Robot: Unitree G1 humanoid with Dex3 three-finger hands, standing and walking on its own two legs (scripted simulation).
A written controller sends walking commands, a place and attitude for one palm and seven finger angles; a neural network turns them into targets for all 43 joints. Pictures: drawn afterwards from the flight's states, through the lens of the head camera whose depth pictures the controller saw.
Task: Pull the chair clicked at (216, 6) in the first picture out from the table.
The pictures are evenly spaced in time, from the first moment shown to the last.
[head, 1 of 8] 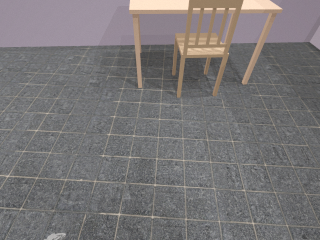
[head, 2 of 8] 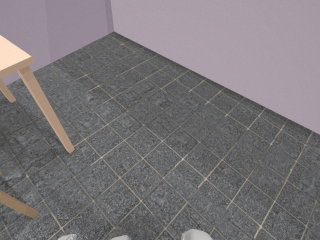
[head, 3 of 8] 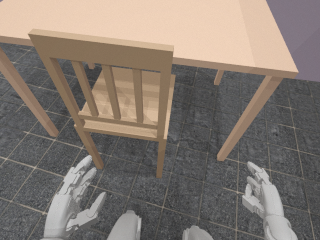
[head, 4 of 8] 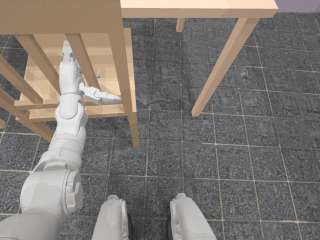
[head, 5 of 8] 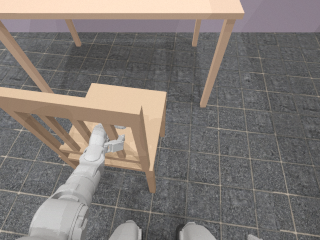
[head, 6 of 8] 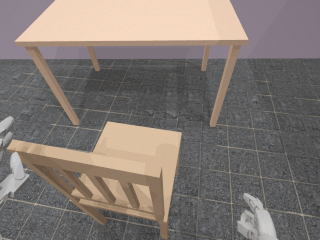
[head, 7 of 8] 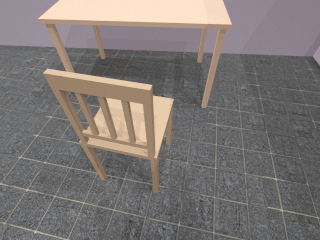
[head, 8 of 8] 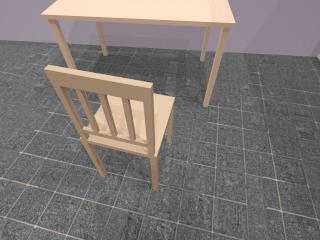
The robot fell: no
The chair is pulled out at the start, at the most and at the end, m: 0.00 0.58 0.58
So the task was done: yes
